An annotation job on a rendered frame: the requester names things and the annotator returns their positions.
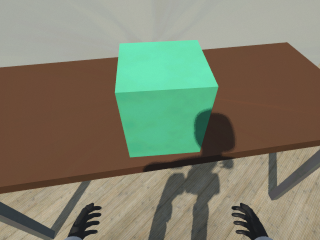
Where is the table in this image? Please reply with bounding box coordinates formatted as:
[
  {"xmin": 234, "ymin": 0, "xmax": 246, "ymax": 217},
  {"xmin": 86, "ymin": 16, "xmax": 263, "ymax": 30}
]
[{"xmin": 0, "ymin": 42, "xmax": 320, "ymax": 240}]

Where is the right robot hand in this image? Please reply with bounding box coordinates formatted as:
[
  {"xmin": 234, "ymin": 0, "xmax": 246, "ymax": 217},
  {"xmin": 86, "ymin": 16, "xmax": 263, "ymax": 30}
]
[{"xmin": 231, "ymin": 203, "xmax": 269, "ymax": 240}]

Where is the carton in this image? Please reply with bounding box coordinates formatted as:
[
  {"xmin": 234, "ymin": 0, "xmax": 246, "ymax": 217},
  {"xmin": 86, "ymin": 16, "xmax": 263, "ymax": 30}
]
[{"xmin": 115, "ymin": 40, "xmax": 219, "ymax": 158}]

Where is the left robot hand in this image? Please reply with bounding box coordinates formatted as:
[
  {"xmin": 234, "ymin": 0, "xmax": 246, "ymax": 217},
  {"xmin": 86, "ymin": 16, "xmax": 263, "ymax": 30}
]
[{"xmin": 67, "ymin": 203, "xmax": 102, "ymax": 240}]

